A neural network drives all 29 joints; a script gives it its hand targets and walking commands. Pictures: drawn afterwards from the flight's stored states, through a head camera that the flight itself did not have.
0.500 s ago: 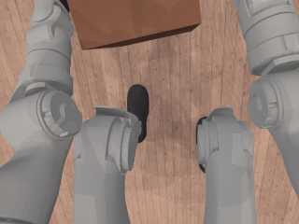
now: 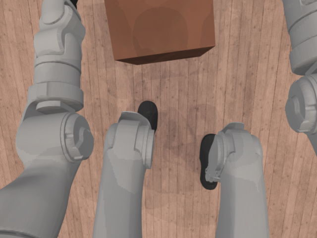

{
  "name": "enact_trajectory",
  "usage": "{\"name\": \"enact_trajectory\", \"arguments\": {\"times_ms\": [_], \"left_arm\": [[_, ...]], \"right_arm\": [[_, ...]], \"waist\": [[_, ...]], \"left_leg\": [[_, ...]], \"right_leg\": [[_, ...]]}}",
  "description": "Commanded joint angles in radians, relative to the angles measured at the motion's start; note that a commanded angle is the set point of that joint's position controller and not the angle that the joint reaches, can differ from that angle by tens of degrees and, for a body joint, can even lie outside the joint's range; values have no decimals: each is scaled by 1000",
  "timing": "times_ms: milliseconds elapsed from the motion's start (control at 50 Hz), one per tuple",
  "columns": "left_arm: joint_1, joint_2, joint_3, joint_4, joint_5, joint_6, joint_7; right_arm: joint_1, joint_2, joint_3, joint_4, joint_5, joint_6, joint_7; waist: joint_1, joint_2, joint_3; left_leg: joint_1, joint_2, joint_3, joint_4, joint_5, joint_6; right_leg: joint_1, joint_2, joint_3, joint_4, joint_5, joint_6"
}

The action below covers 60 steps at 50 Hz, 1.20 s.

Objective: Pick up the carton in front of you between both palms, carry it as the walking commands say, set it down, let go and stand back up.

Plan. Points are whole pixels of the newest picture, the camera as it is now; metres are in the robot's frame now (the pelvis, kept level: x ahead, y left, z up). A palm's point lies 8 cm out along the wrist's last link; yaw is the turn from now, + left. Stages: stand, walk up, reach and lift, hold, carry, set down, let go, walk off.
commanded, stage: set down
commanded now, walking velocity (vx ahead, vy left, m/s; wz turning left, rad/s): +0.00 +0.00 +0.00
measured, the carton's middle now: (161, 17) +0.54 +0.10 -0.30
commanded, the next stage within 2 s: let go in 0.70 s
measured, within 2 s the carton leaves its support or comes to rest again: neither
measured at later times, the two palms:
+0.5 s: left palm out of the picture +0.52 +0.27 +0.02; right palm out of the picture +0.62 -0.11 +0.03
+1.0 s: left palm out of the picture +0.46 +0.27 +0.14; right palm out of the picture +0.54 -0.13 +0.14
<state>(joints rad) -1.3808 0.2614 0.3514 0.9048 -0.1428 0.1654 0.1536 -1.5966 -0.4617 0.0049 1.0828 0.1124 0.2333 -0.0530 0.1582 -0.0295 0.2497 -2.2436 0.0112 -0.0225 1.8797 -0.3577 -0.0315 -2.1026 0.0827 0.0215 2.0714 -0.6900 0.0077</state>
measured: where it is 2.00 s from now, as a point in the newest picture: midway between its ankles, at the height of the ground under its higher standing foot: (177, 154)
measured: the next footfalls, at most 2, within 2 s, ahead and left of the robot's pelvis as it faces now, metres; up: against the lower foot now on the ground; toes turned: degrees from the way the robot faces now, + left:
none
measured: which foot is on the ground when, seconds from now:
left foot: down 0.00-1.00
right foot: down 0.00-1.00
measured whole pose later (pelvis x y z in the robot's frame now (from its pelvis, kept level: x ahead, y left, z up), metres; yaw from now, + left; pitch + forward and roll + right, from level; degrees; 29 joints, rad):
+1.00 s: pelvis +0.06 +0.02 +0.25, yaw -2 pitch +42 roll -2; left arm -0.71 0.15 0.33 0.58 0.11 0.18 -0.05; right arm -0.90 -0.19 -0.26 0.74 -0.13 0.20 -0.06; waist 0.11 -0.03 -0.06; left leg -1.46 0.02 -0.01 0.92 -0.18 0.01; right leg -1.34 0.06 0.06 1.01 -0.39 0.03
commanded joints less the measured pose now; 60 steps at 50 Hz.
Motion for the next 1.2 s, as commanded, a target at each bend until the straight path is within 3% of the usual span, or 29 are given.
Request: {"name": "enact_trajectory", "arguments": {"times_ms": [0, 100, 200, 300, 460, 700, 800, 900, 1020, 1100, 1180], "left_arm": [[-210, 93, 17, -109, 33, -2, -2], [-153, 77, 50, -134, 70, 5, -14], [-91, 91, 69, -205, 78, 21, -22], [-27, 95, 61, -287, 63, 47, -33], [40, 58, 54, -333, 64, 71, -50], [118, -10, 95, -312, 159, 48, -68], [259, -19, 90, -342, 213, 23, -112], [487, 7, 25, -419, 254, 1, -187], [716, 31, -74, -478, 241, -23, -248], [889, 23, -135, -481, 205, -48, -265], [1055, 8, -190, -499, 173, -83, -261]], "right_arm": [[-258, -100, -55, -56, -24, -17, 17], [-224, -81, -77, -65, -52, -23, 37], [-209, -68, -78, -153, -62, -10, 42], [-175, -63, -82, -244, -69, 16, 42], [-98, -59, -126, -252, -95, 33, 66], [-6, -26, -194, -174, -159, -4, 118], [157, 42, -243, -231, -211, -22, 92], [421, 163, -278, -404, -247, -42, 11], [677, 234, -258, -576, -239, -81, -38], [854, 241, -243, -597, -227, -116, -25], [1026, 233, -228, -574, -212, -160, -2]], "waist": [[41, -39, -1191], [56, -70, -1221], [73, -131, -1349], [67, -166, -1457], [45, -129, -1423], [40, -97, -1278], [18, -95, -1351], [-3, -68, -1384], [-14, -13, -1174], [-32, 3, -1016], [-50, 28, -900]], "left_leg": [[980, -33, 102, -79, 249, -9], [970, -42, 107, -153, 271, -9], [1007, -55, 119, -228, 347, -3], [1080, -64, 126, -312, 436, -1], [1204, -66, 113, -465, 491, -11], [1360, -55, 93, -714, 484, -17], [1482, -60, 94, -789, 577, -3], [1626, -62, 83, -871, 659, 18], [1814, -44, 48, -992, 566, 30], [1921, -29, 13, -1069, 466, 26], [2031, -18, -29, -1135, 431, 16]], "right_leg": [[168, 6, -66, -336, 127, -10], [224, 15, -65, -406, 168, -2], [383, 27, -66, -471, 275, 12], [532, 32, -66, -547, 387, 24], [579, 34, -65, -700, 424, 21], [697, 20, -50, -961, 434, 22], [858, 20, -38, -1055, 570, 37], [1011, 20, -23, -1137, 695, 45], [1022, 17, -34, -1271, 506, 35], [1046, 6, -40, -1347, 382, 24], [1092, -4, -35, -1399, 350, 9]]}}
